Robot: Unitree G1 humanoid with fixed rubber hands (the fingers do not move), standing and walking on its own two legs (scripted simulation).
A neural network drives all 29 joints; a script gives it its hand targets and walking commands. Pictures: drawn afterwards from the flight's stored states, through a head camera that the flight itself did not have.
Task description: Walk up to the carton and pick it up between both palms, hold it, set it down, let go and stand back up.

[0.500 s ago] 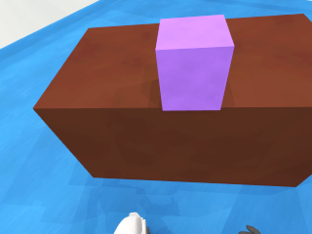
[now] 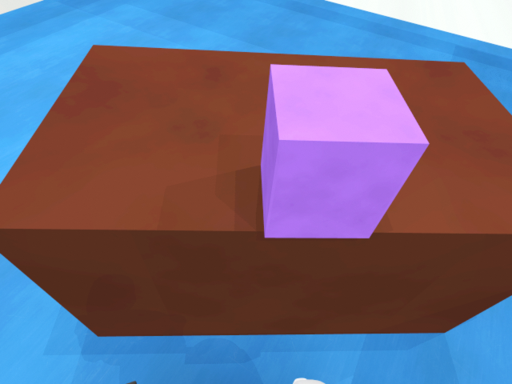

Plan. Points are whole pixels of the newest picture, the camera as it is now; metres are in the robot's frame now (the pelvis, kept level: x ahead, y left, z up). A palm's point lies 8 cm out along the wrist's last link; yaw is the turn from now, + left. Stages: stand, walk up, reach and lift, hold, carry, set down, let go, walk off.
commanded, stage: walk up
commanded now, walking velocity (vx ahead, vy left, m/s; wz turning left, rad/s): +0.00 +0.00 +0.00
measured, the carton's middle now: (323, 157) +0.50 -0.12 +0.07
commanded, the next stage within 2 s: none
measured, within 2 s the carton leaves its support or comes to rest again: neither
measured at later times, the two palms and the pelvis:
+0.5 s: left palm out of the picture -0.03 +0.16 -0.15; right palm out of the picture -0.02 -0.24 -0.14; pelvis +0.01 -0.03 +0.01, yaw +2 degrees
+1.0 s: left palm out of the picture -0.01 +0.15 -0.15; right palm out of the picture -0.02 -0.22 -0.15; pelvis +0.03 -0.03 +0.00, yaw +2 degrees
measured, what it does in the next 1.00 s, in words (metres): steps on the spot: right foot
